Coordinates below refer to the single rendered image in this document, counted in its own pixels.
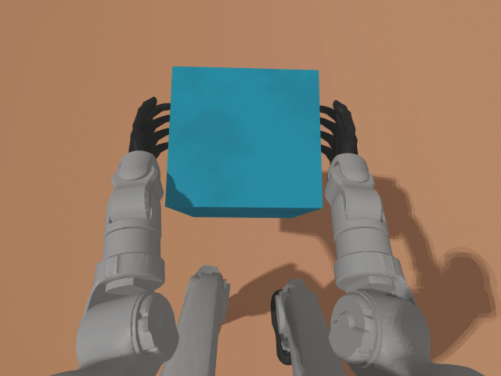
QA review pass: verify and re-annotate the left robot forearm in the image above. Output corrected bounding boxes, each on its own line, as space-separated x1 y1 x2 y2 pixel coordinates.
76 150 165 360

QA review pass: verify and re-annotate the left robot upper arm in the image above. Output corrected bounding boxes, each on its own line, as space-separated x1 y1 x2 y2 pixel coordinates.
50 291 179 376

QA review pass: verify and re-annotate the right robot forearm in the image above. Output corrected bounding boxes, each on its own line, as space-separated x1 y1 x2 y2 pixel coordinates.
324 153 429 329

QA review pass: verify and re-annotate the right robot foot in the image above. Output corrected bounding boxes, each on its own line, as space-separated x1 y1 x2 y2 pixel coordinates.
271 289 292 365

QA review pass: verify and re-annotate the robot right hand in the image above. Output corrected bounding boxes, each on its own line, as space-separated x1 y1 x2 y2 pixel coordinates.
319 100 358 163

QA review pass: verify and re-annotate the right robot upper arm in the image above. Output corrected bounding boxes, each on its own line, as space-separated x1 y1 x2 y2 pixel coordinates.
329 290 484 376

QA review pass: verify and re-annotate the robot left hand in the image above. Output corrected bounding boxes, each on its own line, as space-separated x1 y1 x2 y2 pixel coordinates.
128 97 171 159

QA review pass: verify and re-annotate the left robot shin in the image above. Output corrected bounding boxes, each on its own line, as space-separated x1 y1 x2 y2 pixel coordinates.
184 265 223 300

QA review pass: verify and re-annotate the carton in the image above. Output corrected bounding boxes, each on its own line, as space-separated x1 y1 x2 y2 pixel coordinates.
165 67 323 218

